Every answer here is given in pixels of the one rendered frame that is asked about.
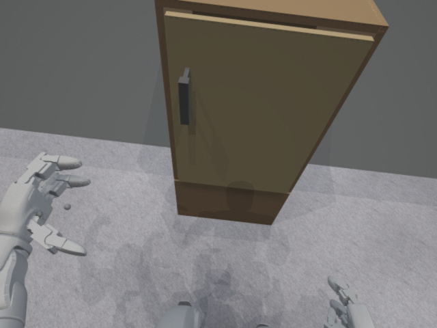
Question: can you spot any right robot hand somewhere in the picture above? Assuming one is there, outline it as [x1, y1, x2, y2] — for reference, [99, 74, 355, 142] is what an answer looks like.
[324, 276, 376, 328]

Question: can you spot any handle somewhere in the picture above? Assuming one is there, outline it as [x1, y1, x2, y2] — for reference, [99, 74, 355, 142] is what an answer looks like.
[178, 68, 191, 125]

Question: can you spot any left robot hand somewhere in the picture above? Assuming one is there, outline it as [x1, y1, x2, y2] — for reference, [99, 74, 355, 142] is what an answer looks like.
[0, 152, 91, 256]

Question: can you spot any cupboard door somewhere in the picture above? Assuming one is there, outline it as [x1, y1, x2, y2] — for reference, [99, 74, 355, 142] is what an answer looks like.
[165, 11, 374, 193]

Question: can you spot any left robot shin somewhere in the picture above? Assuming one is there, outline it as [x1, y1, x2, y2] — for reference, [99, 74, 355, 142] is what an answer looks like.
[178, 301, 192, 307]

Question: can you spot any robot left forearm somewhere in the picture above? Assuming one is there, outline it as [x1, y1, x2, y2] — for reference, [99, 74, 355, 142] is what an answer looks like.
[0, 234, 33, 328]

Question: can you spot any left robot thigh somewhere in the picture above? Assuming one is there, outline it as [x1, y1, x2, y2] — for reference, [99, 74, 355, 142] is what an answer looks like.
[155, 305, 200, 328]

